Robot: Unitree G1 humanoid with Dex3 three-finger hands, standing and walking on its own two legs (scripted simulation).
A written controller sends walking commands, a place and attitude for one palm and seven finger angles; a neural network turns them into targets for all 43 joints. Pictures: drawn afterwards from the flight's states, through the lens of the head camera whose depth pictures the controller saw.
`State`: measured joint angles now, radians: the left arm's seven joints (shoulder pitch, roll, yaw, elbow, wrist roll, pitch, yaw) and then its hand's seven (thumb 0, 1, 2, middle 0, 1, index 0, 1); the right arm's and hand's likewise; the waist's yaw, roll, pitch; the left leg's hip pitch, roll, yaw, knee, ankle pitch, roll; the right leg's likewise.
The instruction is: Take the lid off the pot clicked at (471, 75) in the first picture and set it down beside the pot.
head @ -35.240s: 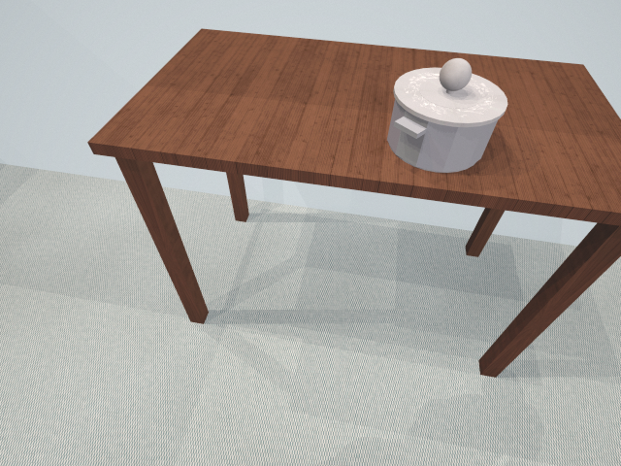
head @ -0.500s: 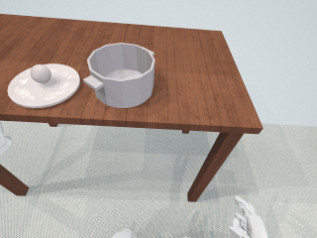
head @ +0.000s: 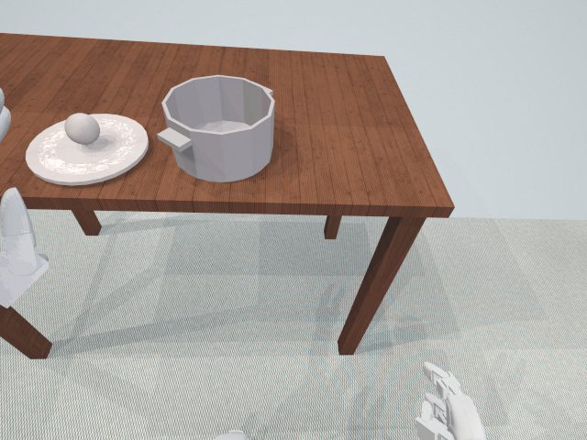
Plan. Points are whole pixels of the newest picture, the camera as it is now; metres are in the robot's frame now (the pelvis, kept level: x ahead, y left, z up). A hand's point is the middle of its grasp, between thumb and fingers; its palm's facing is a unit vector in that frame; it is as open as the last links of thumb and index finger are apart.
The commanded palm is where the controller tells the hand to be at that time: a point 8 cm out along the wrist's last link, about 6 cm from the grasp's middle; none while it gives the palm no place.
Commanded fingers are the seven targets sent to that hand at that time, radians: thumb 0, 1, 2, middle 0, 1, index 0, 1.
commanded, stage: stop stepping back and stand still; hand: left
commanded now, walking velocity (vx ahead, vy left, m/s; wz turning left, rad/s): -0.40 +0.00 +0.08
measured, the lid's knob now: (82, 128) +0.58 +0.42 +0.08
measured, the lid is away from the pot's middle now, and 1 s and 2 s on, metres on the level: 0.25 0.25 0.25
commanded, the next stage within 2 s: none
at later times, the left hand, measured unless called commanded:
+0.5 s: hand out of the picture +0.11 +0.26 +0.25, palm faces +0.50 -0.82 -0.27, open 7.4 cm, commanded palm +0.05 +0.30 +0.25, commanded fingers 0.00 0.90 0.90 -0.20 -0.30 -0.20 -0.30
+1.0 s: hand (67, 383) +0.17 +0.28 +0.03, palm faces +0.27 -0.90 -0.35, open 7.4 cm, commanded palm none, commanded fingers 0.00 0.90 0.90 -0.20 -0.30 -0.20 -0.30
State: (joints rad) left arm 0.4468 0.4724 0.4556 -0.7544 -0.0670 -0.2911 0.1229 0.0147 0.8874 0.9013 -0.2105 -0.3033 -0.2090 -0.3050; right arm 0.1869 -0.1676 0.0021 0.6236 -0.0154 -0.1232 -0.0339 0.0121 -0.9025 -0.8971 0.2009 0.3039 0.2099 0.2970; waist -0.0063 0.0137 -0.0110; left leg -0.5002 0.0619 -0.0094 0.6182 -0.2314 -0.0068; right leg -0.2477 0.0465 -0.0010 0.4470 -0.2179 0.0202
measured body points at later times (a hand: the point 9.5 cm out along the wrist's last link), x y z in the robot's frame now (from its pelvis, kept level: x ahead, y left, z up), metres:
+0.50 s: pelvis -0.08 +0.02 +0.00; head -0.11 +0.05 +0.44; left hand +0.07 +0.30 +0.27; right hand +0.07 -0.22 -0.08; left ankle -0.03 +0.11 -0.73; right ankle -0.04 -0.12 -0.73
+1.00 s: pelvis -0.07 +0.02 +0.00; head -0.08 +0.02 +0.45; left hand +0.15 +0.32 +0.05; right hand +0.07 -0.23 -0.11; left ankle -0.05 +0.11 -0.73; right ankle -0.09 -0.10 -0.68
